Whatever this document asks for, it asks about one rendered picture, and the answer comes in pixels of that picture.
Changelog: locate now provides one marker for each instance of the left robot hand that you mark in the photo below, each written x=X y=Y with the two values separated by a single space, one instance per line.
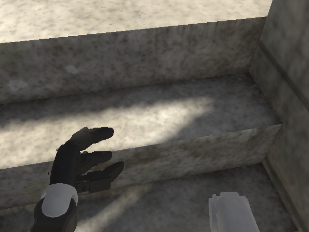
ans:
x=69 y=164

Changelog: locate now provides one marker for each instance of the robot right thigh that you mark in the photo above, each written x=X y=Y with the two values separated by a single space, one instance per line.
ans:
x=230 y=212

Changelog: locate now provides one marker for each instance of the robot left forearm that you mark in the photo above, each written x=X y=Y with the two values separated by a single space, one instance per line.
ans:
x=57 y=209

